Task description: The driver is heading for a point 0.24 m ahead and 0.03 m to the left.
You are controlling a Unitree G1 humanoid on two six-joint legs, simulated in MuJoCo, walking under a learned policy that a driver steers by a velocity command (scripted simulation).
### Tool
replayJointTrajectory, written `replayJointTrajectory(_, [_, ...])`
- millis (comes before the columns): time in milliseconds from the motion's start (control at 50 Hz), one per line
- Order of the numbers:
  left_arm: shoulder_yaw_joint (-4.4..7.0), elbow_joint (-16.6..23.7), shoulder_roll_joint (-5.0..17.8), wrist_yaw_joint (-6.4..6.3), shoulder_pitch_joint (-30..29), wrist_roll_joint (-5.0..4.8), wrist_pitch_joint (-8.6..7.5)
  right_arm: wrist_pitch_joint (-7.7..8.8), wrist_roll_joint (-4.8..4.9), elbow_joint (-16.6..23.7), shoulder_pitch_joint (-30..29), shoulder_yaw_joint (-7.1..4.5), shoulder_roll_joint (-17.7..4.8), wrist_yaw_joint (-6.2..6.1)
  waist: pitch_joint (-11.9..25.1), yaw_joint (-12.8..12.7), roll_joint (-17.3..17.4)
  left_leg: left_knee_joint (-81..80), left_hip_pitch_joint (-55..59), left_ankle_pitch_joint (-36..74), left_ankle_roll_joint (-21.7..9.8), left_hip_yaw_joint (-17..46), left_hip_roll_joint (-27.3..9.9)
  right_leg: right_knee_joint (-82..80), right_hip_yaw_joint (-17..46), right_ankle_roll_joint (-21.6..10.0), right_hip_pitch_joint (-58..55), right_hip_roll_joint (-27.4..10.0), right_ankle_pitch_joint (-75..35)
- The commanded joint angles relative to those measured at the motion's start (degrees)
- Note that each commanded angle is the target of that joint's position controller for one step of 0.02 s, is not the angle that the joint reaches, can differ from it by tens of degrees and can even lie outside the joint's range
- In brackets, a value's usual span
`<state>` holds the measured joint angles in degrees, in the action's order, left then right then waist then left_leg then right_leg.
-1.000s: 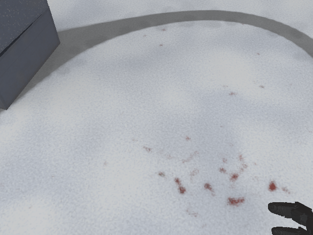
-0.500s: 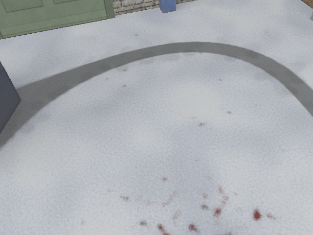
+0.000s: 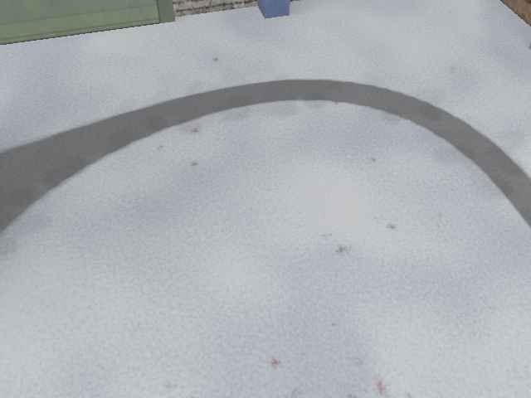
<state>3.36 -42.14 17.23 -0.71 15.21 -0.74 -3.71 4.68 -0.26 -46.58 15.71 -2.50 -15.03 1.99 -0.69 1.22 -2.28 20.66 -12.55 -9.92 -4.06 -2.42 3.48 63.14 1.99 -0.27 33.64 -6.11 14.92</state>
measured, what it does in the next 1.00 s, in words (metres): walks ahead: right foot, then left foot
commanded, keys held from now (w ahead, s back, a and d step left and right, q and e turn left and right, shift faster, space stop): no key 1.00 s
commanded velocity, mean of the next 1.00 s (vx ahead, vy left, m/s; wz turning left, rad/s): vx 0.12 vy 0.00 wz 0.00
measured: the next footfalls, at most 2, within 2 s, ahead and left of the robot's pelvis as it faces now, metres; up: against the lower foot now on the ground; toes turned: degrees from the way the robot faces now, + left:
right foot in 0.26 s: +0.31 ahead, -0.13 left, +0.00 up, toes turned +0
left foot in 0.56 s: +0.24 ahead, +0.11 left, +0.00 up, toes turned +1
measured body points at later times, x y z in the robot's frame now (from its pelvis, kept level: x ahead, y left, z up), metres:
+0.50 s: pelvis +0.18 -0.04 -0.01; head +0.20 -0.04 +0.44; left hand +0.32 +0.21 -0.12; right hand +0.27 -0.31 -0.15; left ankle +0.17 +0.12 -0.72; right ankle +0.27 -0.13 -0.74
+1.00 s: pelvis +0.24 -0.01 -0.01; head +0.25 -0.01 +0.44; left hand +0.33 +0.25 -0.15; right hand +0.30 -0.26 -0.15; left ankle +0.20 +0.11 -0.74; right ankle +0.27 -0.13 -0.74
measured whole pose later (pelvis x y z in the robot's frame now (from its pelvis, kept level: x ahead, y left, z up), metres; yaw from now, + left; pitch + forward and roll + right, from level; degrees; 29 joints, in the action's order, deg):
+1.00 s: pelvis +0.24 -0.01 -0.01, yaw +0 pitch -1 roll +0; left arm 2.5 -56.0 13.2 -1.7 8.5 0.1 0.4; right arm 0.4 -0.2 -57.4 12.4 -1.0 -12.4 -1.6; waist -2.1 0.3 0.1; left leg 29.5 -8.8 -19.4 0.1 -0.2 -0.5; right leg 29.1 -0.2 0.5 15.4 -0.6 12.4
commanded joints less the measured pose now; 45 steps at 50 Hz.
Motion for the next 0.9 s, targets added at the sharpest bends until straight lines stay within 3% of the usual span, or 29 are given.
replayJointTrajectory(20, [0.87, 3.78, 3.12, -0.29, 0.06, 0.80, -0.05, 1.36, 0.13, 2.98, -2.80, -1.84, -8.00, -0.66, -0.87, -1.95, 5.76, -12.63, 2.13, 14.24, -10.51, 13.04, -15.60, -5.66, 1.62, 1.49, 6.15, -2.59, -6.21])
replayJointTrajectory(80, [-0.13, 4.67, 0.71, 0.30, -4.69, 1.16, -0.90, 0.50, 0.17, 2.00, -2.06, -1.85, -8.69, -1.47, -0.94, -0.79, 5.48, -10.00, 0.60, 30.86, -7.62, 4.84, -11.83, -19.94, -1.07, 1.62, 0.22, -0.01, -15.43])
replayJointTrajectory(120, [-0.38, 5.32, 0.25, 1.03, -8.45, 0.90, -1.30, -0.04, 0.46, 0.75, 0.89, -1.90, -9.55, -1.83, 0.18, 1.24, 5.47, -8.95, 2.10, 30.94, -6.83, 3.99, -11.72, -25.97, -2.26, 1.47, -3.37, 2.20, -21.51])
replayJointTrajectory(160, [-0.17, 5.91, 1.06, 1.63, -10.12, 0.73, -1.38, -0.78, 0.74, -0.28, 2.07, -1.87, -9.84, -2.05, 0.78, 1.69, 5.95, -6.76, 5.66, 29.92, -6.38, 4.95, -13.04, -29.78, -1.30, 0.64, -4.41, 3.08, -22.58])
replayJointTrajectory(200, [0.36, 6.33, 2.64, 2.16, -10.30, 1.09, -1.54, -1.50, 0.98, -0.84, 1.58, -1.99, -10.20, -2.28, 1.53, 0.86, 6.56, -3.01, 9.06, 29.33, -5.38, 6.60, -14.50, -32.60, -0.33, -0.95, -5.46, 3.69, -19.40])
replayJointTrajectory(240, [1.22, 4.68, 4.36, 2.16, -5.04, 1.78, -1.69, -2.09, 1.18, -0.99, -0.44, -2.04, -10.24, -2.52, 3.98, -2.63, 6.13, 4.27, 9.95, 31.04, -3.41, 6.62, -13.27, -37.25, -1.26, -2.92, -13.02, 5.31, -20.43])
replayJointTrajectory(260, [2.05, 3.51, 7.03, 1.75, -1.26, 2.25, -1.89, -2.09, 0.58, -1.03, 1.07, -1.61, -8.89, -2.53, 7.29, -3.52, 3.19, 11.90, 8.27, 28.63, -1.17, 4.96, -9.50, -38.68, -0.52, -4.44, -21.41, 3.72, -34.81])
replayJointTrajectory(280, [2.43, 3.69, 10.44, 1.31, 2.36, 3.37, -1.74, -1.53, -1.07, -0.35, 5.34, -0.42, -5.75, -2.33, 15.12, -2.38, -4.57, 25.32, -2.69, 10.05, 2.00, 3.25, -5.05, -32.60, 9.18, -9.77, -38.43, -6.63, -58.54])
replayJointTrajectory(300, [1.25, 3.37, 6.93, 1.18, 3.08, 3.15, -0.96, -1.56, -0.52, -2.39, 12.49, 1.09, -2.03, -1.89, 22.81, -1.28, -13.46, 39.68, -12.67, -26.75, 5.25, 4.79, -0.92, -33.24, 22.15, -19.20, -48.23, -17.29, -63.51])
replayJointTrajectory(320, [0.45, 3.21, 3.80, 1.51, 3.52, 1.74, -0.07, -2.26, 0.47, -3.24, 10.55, -0.08, -7.03, -1.61, 23.10, -2.94, -8.32, 43.46, -14.05, -31.13, 5.88, 8.77, -2.63, -35.64, 23.53, -18.57, -44.81, -15.20, -51.20])
replayJointTrajectory(340, [0.26, 3.27, 3.55, 1.61, -0.29, 1.03, 0.46, -3.20, 1.38, -2.17, 6.16, -0.65, -8.31, -1.78, 16.67, -2.53, -5.11, 44.80, -17.42, -28.70, 6.48, 7.93, -4.30, -38.51, 20.79, -16.51, -39.09, -13.18, -38.31])
replayJointTrajectory(360, [-0.01, 3.53, 3.08, 1.56, -4.10, 1.11, 0.79, -4.30, 1.27, -1.65, 2.72, -0.73, -7.78, -2.35, 11.92, -1.87, -1.97, 43.06, -17.98, -25.68, 6.95, 7.05, -5.84, -41.34, 18.85, -14.75, -32.22, -11.34, -28.07])
replayJointTrajectory(380, [-0.20, 3.76, 2.80, 1.47, -7.75, 1.42, 1.05, -5.50, 0.78, -1.34, 1.08, -0.94, -7.43, -2.91, 8.38, -0.59, -1.69, 39.26, -15.65, -23.18, 7.38, 6.98, -7.22, -44.19, 16.59, -13.18, -24.84, -9.82, -19.90])
replayJointTrajectory(400, [0.04, 3.72, 3.48, 1.35, -10.42, 2.04, 1.35, -6.47, 0.65, -1.54, 1.65, -0.84, -6.50, -3.38, 6.64, 1.03, -4.02, 34.32, -10.93, -20.73, 7.76, 6.18, -7.59, -46.60, 13.79, -11.73, -18.35, -7.62, -13.83])
replayJointTrajectory(440, [0.18, 3.19, 3.33, 1.02, -12.09, 2.68, 1.65, -7.12, 0.12, -2.98, 3.62, -0.47, -4.70, -4.06, 6.34, 1.77, -6.45, 27.26, -3.86, -17.07, 7.97, 3.96, -6.31, -48.26, 9.45, -11.16, -12.88, -4.90, -9.38])
replayJointTrajectory(500, [0.09, 1.60, 3.06, 0.47, -12.00, 1.88, 1.93, -7.01, -0.36, -4.33, 3.99, -0.49, -4.26, -3.99, 7.25, 1.93, -5.42, 17.01, 2.77, -5.50, 6.38, 2.53, -5.71, -48.41, 7.60, -10.20, -10.99, -4.04, 1.81])
replayJointTrajectory(540, [-0.42, 0.11, 1.72, 0.26, -10.90, 1.46, 2.26, -6.85, -1.43, -4.52, 3.22, -0.47, -4.13, -3.66, 5.40, 2.08, -4.31, 11.07, 6.48, -1.40, 4.56, 1.84, -5.26, -48.17, 6.42, -6.63, -8.00, -1.98, 13.59])
replayJointTrajectory(560, [-0.78, -0.91, 0.81, 0.27, -9.57, 1.64, 2.34, -6.71, -1.95, -3.66, 1.87, -0.43, -4.99, -3.71, 2.76, 1.51, -2.58, 7.07, 5.30, -1.70, 3.12, 4.68, -7.51, -47.18, 5.73, -3.92, -7.11, -0.44, 17.23])
replayJointTrajectory(580, [-0.48, -1.16, 1.41, 0.28, -8.00, 1.82, 2.47, -6.60, -1.36, -3.10, 0.09, -1.06, -8.39, -4.06, -0.37, -0.88, 2.09, 4.17, -0.85, -10.00, 1.47, 7.03, -9.67, -45.21, 3.14, -1.66, -9.06, 2.55, 16.27])
replayJointTrajectory(600, [-0.38, -1.32, 1.35, -0.04, -8.29, 1.83, 2.59, -6.19, -0.79, -3.85, -1.29, -1.20, -8.17, -4.05, -1.93, -1.58, 7.24, 1.53, -9.12, -20.25, 0.72, 7.60, -8.96, -42.20, 0.29, -0.31, -15.39, 4.69, 10.12])
replayJointTrajectory(640, [-0.31, -2.22, 0.84, -0.56, -8.10, 1.73, 2.65, -4.77, -1.11, -4.03, -3.97, -0.26, -4.95, -3.97, -1.83, -2.54, 9.95, -1.60, -13.13, -20.04, 2.42, 7.95, -8.85, -38.06, -0.46, -0.58, -22.34, 4.82, 1.50])
replayJointTrajectory(660, [-0.24, -3.01, 0.94, -0.73, -7.28, 1.82, 2.75, -4.15, -0.97, -4.20, -4.53, -0.14, -4.65, -3.86, -1.74, -2.74, 10.02, -1.37, -12.51, -17.46, 3.13, 7.67, -8.55, -37.57, -0.54, -0.97, -23.10, 4.77, -0.96])
replayJointTrajectory(720, [-0.11, -4.82, 0.90, -0.62, -6.90, 1.62, 2.68, -3.17, -0.30, -5.64, -2.10, -0.11, -4.98, -3.78, -0.39, -1.58, 5.73, 1.29, -7.59, -9.32, 3.65, 6.49, -7.75, -37.48, -0.13, -1.87, -22.50, 4.35, -5.94])
replayJointTrajectory(900, [0.17, -9.94, 1.33, -0.88, -6.81, 0.88, 3.23, -3.70, 0.08, -8.50, -0.71, 0.18, -4.39, -3.83, 2.08, -0.64, 2.22, 3.69, -1.58, 4.63, 3.02, 4.65, -6.55, -35.87, -0.45, -1.44, -24.95, 4.01, -17.48])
